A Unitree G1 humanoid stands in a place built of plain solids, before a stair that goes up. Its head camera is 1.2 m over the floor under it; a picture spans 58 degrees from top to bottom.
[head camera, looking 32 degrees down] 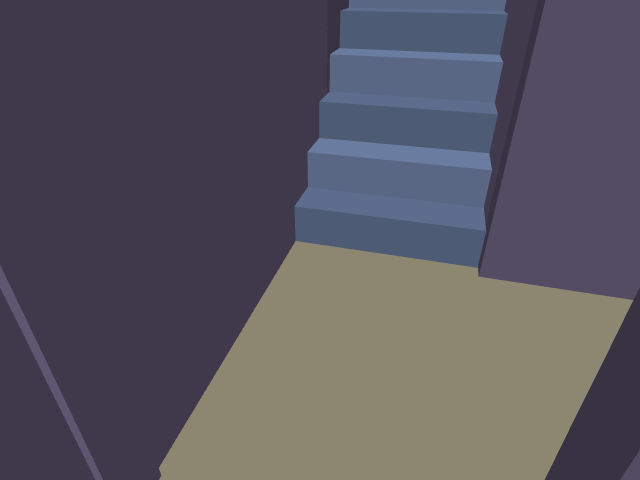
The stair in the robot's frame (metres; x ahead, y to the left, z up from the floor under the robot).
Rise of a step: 0.20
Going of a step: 0.23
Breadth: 0.91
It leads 15 degrees to the right of straight ahead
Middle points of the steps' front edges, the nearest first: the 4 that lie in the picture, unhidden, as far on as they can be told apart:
1.79 -0.31 0.20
2.02 -0.37 0.40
2.24 -0.43 0.60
2.46 -0.49 0.80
